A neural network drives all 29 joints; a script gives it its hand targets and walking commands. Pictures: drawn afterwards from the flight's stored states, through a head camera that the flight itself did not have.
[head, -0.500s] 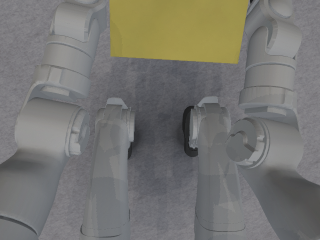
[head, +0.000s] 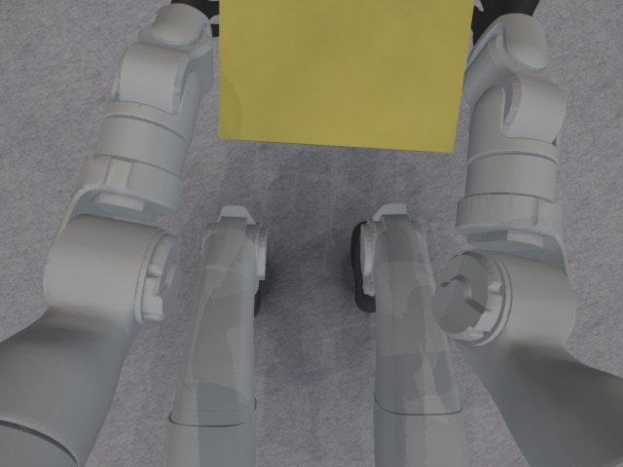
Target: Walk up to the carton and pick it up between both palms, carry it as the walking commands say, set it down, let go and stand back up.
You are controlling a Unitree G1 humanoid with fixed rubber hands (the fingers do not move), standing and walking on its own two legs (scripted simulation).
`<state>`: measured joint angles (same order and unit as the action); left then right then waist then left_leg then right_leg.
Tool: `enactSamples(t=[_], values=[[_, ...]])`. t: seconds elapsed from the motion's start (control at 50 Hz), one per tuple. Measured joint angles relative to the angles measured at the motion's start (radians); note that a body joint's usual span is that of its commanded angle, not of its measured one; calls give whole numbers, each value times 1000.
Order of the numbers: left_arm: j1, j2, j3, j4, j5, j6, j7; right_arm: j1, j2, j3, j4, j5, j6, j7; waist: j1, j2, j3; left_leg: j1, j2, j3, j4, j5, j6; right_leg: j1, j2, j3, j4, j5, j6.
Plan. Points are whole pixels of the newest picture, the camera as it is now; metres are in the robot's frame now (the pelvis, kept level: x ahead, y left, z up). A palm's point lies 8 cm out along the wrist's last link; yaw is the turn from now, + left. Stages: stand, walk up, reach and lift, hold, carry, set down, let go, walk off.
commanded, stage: reach and lift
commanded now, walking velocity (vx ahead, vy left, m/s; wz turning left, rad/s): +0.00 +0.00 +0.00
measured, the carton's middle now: (341, 49) +0.52 -0.05 -0.14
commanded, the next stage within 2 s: none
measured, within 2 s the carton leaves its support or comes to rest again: neither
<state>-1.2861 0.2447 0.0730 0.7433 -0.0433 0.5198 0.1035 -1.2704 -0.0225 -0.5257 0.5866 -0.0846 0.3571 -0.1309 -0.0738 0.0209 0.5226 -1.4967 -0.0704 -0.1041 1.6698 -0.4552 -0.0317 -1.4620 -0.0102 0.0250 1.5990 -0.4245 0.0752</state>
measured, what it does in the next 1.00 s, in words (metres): rises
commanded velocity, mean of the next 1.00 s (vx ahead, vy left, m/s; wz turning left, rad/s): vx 0.00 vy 0.00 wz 0.00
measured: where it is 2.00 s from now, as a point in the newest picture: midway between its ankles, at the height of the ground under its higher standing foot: (307, 286)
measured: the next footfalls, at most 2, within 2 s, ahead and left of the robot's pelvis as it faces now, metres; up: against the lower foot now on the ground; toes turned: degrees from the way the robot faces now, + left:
none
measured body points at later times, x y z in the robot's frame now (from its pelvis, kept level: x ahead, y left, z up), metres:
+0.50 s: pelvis +0.00 +0.00 +0.06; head +0.28 +0.00 +0.40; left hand +0.52 +0.10 -0.03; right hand +0.51 -0.19 +0.01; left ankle +0.15 +0.11 -0.51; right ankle +0.16 -0.16 -0.51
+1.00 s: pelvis +0.01 +0.00 +0.11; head +0.25 +0.00 +0.48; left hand +0.50 +0.10 +0.04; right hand +0.48 -0.19 +0.08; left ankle +0.15 +0.11 -0.51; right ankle +0.16 -0.16 -0.51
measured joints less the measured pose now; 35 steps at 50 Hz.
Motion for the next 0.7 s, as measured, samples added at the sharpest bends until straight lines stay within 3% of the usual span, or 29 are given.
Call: enactSamples(t=[0.7], values=[[161,-48,3,-27,11,-4,-7,168,40,48,-43,-1,14,-7,-20,3,-1,347,2,-10,-301,72,6,348,0,0,-301,71,0]])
